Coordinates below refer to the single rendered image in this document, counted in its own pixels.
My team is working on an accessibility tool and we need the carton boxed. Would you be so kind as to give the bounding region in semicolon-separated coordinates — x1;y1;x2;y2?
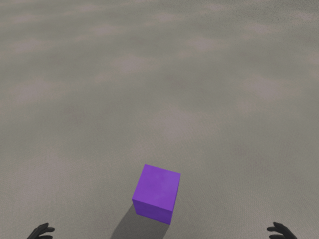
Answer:
132;164;181;225

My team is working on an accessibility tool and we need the robot left hand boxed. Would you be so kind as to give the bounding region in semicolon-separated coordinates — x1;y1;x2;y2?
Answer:
27;222;55;239

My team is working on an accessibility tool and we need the robot right hand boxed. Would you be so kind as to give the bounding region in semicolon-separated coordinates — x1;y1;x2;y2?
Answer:
267;222;297;239

